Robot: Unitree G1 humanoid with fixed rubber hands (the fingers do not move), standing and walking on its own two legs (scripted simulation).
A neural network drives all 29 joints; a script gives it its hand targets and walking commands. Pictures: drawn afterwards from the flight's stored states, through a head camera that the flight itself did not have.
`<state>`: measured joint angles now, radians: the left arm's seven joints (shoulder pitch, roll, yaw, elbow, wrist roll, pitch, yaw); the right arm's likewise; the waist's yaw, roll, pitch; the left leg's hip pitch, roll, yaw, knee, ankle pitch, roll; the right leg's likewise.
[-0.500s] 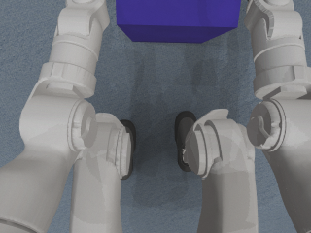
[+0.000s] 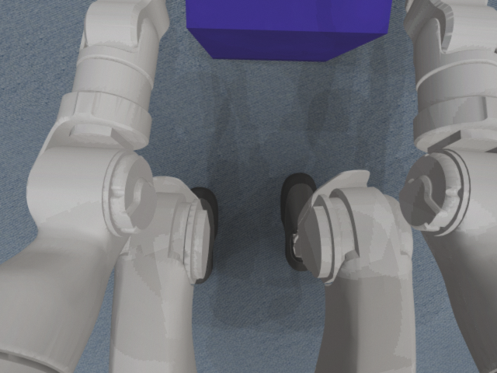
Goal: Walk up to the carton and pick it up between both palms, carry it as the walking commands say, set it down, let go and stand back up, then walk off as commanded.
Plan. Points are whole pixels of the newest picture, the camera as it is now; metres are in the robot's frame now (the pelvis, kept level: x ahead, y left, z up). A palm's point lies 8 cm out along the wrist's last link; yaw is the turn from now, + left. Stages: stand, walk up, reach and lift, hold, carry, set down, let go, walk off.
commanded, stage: set down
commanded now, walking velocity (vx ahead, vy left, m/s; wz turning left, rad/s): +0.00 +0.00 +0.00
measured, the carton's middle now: out of the picture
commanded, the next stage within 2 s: none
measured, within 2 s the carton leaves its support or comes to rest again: neither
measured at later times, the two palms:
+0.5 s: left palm out of the picture +0.56 +0.09 -0.16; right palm out of the picture +0.54 -0.21 -0.15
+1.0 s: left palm out of the picture +0.58 +0.12 -0.16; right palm out of the picture +0.55 -0.25 -0.15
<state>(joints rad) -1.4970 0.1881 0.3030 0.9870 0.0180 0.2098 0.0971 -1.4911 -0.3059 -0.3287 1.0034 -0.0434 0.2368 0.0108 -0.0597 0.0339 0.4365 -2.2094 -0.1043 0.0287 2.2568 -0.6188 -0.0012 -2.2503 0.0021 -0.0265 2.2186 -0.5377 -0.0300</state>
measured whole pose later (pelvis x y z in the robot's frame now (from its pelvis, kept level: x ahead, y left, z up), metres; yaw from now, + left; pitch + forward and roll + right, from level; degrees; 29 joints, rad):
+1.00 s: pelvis +0.01 +0.00 +0.00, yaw -1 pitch +34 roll +0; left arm -1.52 0.35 0.07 1.12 -0.20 0.09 0.14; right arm -1.51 -0.43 -0.13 1.19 0.20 0.06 -0.06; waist -0.06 0.01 0.42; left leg -2.21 -0.10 0.02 2.25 -0.64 -0.01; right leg -2.26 0.01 -0.03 2.21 -0.55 -0.03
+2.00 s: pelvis +0.04 -0.01 +0.23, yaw -1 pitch +47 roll +2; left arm -1.20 0.25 0.26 0.86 -0.02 0.20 0.08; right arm -1.19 -0.31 -0.30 0.88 0.05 0.18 -0.01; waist -0.04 0.00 -0.05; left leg -1.75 -0.07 -0.01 1.39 -0.46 -0.01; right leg -1.80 0.05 0.02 1.37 -0.39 -0.02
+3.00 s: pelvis +0.12 -0.01 +0.40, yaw -2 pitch +20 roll +0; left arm -0.13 0.17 0.12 0.55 0.03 0.04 -0.03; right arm -0.10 -0.19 -0.12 0.55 -0.03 0.03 0.06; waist 0.00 0.00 -0.06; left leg -0.68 -0.05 -0.06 0.61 -0.29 0.01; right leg -0.72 0.05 0.03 0.60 -0.24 -0.03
